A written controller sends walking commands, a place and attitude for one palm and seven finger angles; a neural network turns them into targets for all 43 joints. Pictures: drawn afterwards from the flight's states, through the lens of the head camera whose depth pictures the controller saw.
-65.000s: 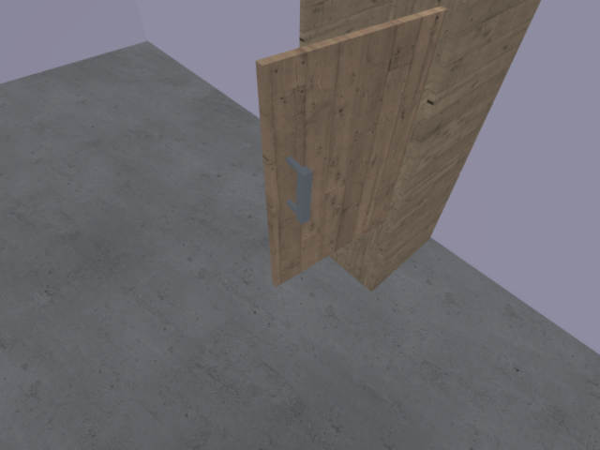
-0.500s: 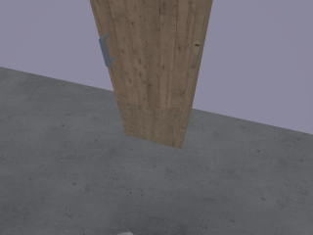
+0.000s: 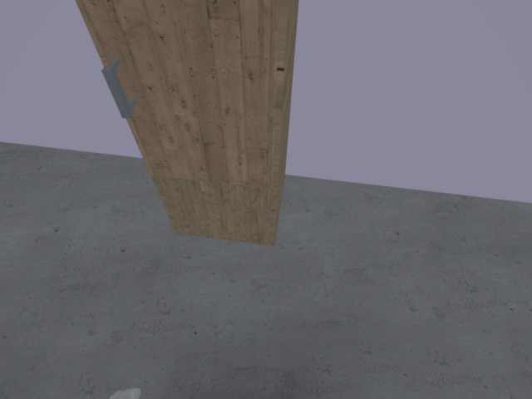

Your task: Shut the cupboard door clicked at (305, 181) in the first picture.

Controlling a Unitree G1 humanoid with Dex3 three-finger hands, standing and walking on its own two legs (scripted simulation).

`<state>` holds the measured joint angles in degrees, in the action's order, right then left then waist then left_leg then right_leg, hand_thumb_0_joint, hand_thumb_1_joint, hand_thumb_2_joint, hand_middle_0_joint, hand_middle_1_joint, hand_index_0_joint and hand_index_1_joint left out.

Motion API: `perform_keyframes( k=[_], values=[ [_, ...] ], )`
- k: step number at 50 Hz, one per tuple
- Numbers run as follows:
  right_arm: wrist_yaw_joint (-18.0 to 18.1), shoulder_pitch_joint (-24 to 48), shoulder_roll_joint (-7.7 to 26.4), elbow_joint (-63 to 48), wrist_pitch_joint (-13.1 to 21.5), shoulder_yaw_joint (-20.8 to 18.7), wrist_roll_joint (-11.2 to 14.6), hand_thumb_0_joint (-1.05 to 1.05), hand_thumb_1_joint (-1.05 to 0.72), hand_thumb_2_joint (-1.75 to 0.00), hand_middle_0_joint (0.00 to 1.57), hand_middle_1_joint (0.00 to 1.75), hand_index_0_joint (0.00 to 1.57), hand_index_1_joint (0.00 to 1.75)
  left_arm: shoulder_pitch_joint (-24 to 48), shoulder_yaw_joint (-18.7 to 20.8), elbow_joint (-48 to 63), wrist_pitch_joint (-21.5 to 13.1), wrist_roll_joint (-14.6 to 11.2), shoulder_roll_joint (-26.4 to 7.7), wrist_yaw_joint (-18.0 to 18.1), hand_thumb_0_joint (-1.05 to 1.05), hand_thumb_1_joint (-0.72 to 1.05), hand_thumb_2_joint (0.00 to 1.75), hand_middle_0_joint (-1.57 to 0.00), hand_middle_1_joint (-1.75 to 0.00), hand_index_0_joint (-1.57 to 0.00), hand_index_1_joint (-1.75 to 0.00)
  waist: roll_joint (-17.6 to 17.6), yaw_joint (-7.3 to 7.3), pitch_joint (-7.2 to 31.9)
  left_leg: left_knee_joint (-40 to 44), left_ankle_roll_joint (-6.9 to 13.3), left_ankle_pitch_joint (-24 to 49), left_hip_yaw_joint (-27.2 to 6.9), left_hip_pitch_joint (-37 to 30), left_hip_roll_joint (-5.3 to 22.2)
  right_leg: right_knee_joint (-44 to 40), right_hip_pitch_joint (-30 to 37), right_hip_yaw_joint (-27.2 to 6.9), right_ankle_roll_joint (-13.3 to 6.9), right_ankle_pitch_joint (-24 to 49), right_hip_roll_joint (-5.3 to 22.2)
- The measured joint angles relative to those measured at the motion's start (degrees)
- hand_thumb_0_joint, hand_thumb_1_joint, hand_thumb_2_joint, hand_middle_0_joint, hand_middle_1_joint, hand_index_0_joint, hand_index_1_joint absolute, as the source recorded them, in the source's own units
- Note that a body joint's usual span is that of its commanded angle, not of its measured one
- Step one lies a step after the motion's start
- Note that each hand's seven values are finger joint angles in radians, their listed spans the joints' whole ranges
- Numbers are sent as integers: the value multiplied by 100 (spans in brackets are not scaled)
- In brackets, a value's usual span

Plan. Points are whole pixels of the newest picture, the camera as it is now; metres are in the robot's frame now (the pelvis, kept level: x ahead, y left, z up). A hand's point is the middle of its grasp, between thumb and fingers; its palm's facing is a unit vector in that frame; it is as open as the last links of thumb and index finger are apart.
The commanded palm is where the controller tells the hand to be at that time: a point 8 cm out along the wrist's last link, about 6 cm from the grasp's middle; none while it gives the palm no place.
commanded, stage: take the last steps up to it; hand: left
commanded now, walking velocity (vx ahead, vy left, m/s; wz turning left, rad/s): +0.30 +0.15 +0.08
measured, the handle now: (121, 88) +0.74 +0.39 +0.02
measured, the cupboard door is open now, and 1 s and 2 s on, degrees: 2 2 2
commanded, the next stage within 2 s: come to a stop and stand still in 0.68 s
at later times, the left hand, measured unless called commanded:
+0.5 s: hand out of the picture +0.11 +0.24 -0.16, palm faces +0.07 -0.98 -0.19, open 7.4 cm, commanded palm none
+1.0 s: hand (127, 334) +0.24 +0.28 -0.18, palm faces +0.12 -0.97 -0.20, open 7.3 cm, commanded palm none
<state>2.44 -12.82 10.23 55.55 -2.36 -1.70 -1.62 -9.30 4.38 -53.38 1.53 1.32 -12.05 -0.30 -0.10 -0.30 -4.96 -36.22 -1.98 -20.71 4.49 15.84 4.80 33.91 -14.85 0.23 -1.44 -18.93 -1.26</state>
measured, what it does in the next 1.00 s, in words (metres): walks ahead: left foot, then right foot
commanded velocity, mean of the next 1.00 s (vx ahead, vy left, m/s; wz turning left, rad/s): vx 0.11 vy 0.09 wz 0.01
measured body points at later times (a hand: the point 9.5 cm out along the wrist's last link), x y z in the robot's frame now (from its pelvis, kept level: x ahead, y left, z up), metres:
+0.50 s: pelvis +0.10 +0.06 +0.01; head +0.13 +0.06 +0.46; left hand +0.10 +0.30 -0.15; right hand +0.07 -0.17 -0.14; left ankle +0.07 +0.15 -0.73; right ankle +0.09 -0.05 -0.67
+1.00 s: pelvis +0.26 +0.11 +0.00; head +0.29 +0.12 +0.45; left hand +0.24 +0.33 -0.16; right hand +0.35 -0.14 -0.14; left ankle +0.31 +0.24 -0.73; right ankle +0.23 -0.03 -0.72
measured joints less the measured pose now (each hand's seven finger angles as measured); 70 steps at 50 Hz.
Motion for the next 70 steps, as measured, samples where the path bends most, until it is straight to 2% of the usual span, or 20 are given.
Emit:
perform_keyframes(
  k=[3, 6, 15, 19, 21, 23, 28, 32, 35, 38, 43, 46, 48, 52, 57, 60, 63, 64, 67, 70],
  values=[
    [-36, -43, 135, 137, -82, -75, 15, 1, -91, -90, 20, 30, 20, 30, -44, -100, -149, -94, 20, 137, 53, 0, 91, 90, -20, -30, -20, -30, -214, -82, -23, -973, 87, -747, -238, 286, -104, -48, 122, 50, -80, -104, -92],
    [-96, -157, 170, 254, -28, -88, 16, 1, -91, -90, 20, 30, 20, 30, -210, -137, -275, -138, 35, 222, 93, 0, 90, 90, -20, -30, -20, -30, -164, -76, 29, -1465, 133, -766, -200, 443, -237, -364, 381, 11, -74, 30, -39],
    [-296, -537, 87, 262, 129, -85, 3, 1, -91, -90, 19, 30, 20, 30, -855, -50, -651, -175, 51, 207, 19, 0, 90, 90, -21, -30, -20, -30, 132, 1, 259, -31, 254, -35, 12, 225, -242, -704, 918, 169, 135, -188, 262],
    [-210, -651, 52, 209, 361, -51, -60, 1, -91, -90, 19, 30, 20, 30, -1005, -15, -808, -56, 31, 148, -8, 0, 90, 90, -21, -30, -20, -30, 240, 1, 233, 112, 407, 331, 169, 65, -368, 1236, 181, 83, -52, -896, 378],
    [-163, -750, -20, 217, 392, -11, -50, 1, -91, -90, 19, 30, 20, 30, -947, -25, -864, -26, 33, 116, -28, 0, 90, 90, -20, -30, -20, -30, 272, -38, 219, 284, 453, 218, 250, -141, -452, 2321, -387, 114, -144, -749, 394],
    [-128, -861, -98, 306, 401, 34, -39, 0, -91, -90, 19, 30, 20, 30, -828, -34, -824, -40, 30, 104, -55, 1, 91, 90, -20, -30, -20, -30, 251, -55, 214, 647, 465, 285, 266, -407, -529, 2630, -786, 213, -129, -511, 436],
    [-134, -1055, -215, 616, 368, 113, -13, 1, -91, -90, 20, 30, 20, 30, -481, -104, -533, -152, 17, 209, -48, 1, 91, 90, -20, -30, -19, -30, 55, -39, 182, 1246, 482, 320, 245, -1006, -613, 1422, -1024, 442, -30, -184, 490],
    [-177, -1166, -281, 770, 324, 121, 39, 1, -90, -90, 20, 30, 20, 30, -330, -128, -326, -280, 31, 289, -39, 0, 91, 90, -20, -30, -19, -30, 16, -16, 181, 894, 400, -163, 285, -1218, -664, 193, -647, 532, -42, 344, 440],
    [-217, -1061, -245, 838, 221, 65, 63, 1, -91, -90, 20, 30, 20, 30, -278, -135, -290, -417, 35, 410, 13, 0, 91, 90, -20, -30, -19, -30, -159, -13, 154, -906, 441, -782, 64, -588, -562, 351, -519, 682, -152, 340, 395],
    [-236, -783, -192, 765, 137, -13, 18, 1, -91, -90, 20, 30, 20, 30, -386, -65, -305, -422, 17, 449, 164, -1, 93, 90, -20, -30, -20, -30, -182, -17, 213, -2360, 405, -444, -99, 307, -440, -34, -194, 785, -102, 289, 378],
    [-226, -271, -99, 386, 169, -46, 29, 1, -91, -90, 19, 30, 20, 30, -636, -78, -489, -383, 61, 369, 187, -1, 93, 90, -20, -30, -20, -30, -22, 12, 238, -1534, 209, 53, -118, 932, -102, -769, 300, 763, 31, 460, 468],
    [-204, 33, 24, 220, 169, -44, 63, 1, -92, -90, 19, 30, 20, 30, -711, -121, -595, -272, 52, 363, 193, -1, 92, 90, -21, -30, -20, -30, 44, 91, 106, -402, 134, 590, -141, 788, -66, -704, 462, 705, 181, 306, 553],
    [-212, 169, 127, 127, 204, -39, 56, 1, -92, -90, 19, 30, 20, 30, -796, -155, -627, -182, 29, 365, 211, 0, 92, 90, -21, -30, -20, -30, -12, 152, 48, 274, 160, 1647, -135, 544, 17, -370, 457, 668, 293, 44, 527],
    [-126, 493, 21, 60, 188, -14, 24, 1, -92, -90, 19, 30, 20, 30, -718, -148, -663, 42, -20, 151, 271, 0, 91, 90, -21, -30, -20, -30, 247, 209, -87, 159, 138, 689, 38, 379, -50, 937, 26, 302, 291, -1040, 478],
    [-18, 843, -61, -76, 78, -6, -17, 1, -91, -90, 20, 30, 20, 30, -429, -34, -481, 142, -57, -21, 210, 0, 91, 90, -20, -30, -20, -30, 139, 208, -294, 386, 129, 869, 82, 326, 54, 2218, -631, 90, 234, -1305, 74],
    [2, 920, -32, -102, 36, -39, -28, 0, -91, -90, 20, 30, 20, 30, -353, 16, -314, 171, -47, -79, 162, 0, 91, 90, -20, -30, -20, -30, -4, 181, -262, 452, 83, 930, 127, 334, 147, 1950, -688, 107, 209, -1087, 40],
    [-23, 861, 51, -105, -33, -78, -9, 1, -90, -90, 20, 30, 20, 30, -370, 18, -138, 106, -7, -123, 127, 0, 91, 90, -20, -30, -19, -30, -130, 147, -129, 277, -1, 889, 101, 473, 196, 729, -311, 170, 163, -332, 137],
    [-49, 806, 35, -120, -71, -93, 20, 1, -90, -90, 20, 30, 21, 30, -450, 11, -58, 49, 29, -195, 124, 0, 91, 90, -20, -30, -19, -30, 11, 151, -11, 66, 5, 666, 150, 617, 83, 184, -194, 3, 66, -66, 274],
    [-118, 711, 212, -71, -202, -201, 54, 1, -91, -90, 20, 30, 20, 30, -342, -69, -161, 61, 90, -43, 140, 0, 91, 90, -20, -30, -19, -30, -248, 65, -25, -1093, 147, -494, -302, 965, -123, 384, -264, 126, 23, -80, 209],
    [-136, 528, 253, 43, -205, -214, 65, 1, -91, -90, 20, 30, 20, 30, -329, -134, -222, 36, 94, 100, 158, 0, 91, 90, -20, -30, -19, -30, -269, 8, 24, -1830, 196, -666, -362, 944, -331, 147, -156, 161, 32, 36, 188]
  ],
)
